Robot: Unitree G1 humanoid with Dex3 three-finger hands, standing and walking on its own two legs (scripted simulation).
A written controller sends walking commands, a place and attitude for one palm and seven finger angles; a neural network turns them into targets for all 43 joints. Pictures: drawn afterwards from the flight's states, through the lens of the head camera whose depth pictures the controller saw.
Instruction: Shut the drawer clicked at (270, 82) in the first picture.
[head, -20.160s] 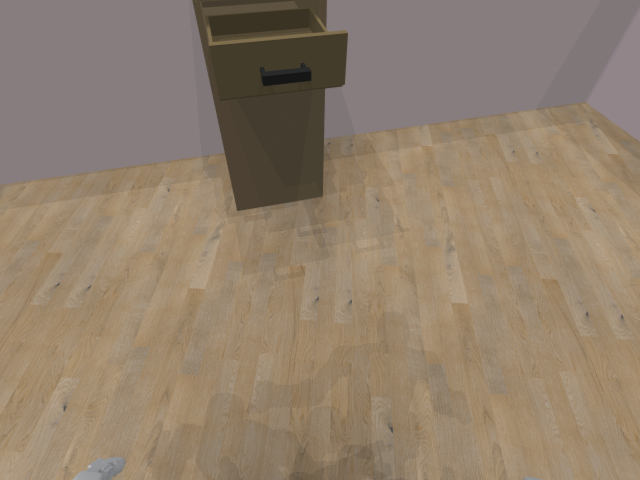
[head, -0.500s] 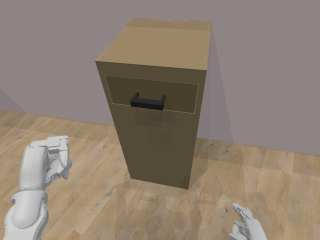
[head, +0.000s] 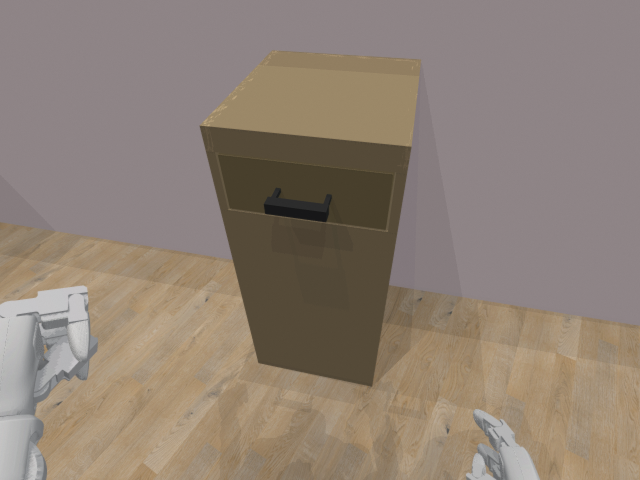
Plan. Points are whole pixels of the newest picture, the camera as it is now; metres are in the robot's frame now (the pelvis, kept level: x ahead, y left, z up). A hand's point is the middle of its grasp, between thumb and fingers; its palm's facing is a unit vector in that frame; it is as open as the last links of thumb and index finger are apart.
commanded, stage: step back with the hand held close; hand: left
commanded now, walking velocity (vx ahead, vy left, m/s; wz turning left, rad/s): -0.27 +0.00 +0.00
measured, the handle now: (299, 202) +0.62 +0.13 +0.00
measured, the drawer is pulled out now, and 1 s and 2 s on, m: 0.00 0.00 0.00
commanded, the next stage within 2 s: stop stepping back and stand still in 1.42 s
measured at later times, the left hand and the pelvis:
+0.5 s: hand (73, 371) +0.15 +0.24 +0.16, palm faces +0.38 -0.78 -0.50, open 3.2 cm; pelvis -0.05 +0.01 -0.01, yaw -1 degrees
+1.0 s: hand (17, 435) +0.10 +0.26 +0.16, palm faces +0.40 -0.76 -0.52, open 3.2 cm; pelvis -0.09 +0.01 -0.01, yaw +2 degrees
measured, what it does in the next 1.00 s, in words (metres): lifts its right foot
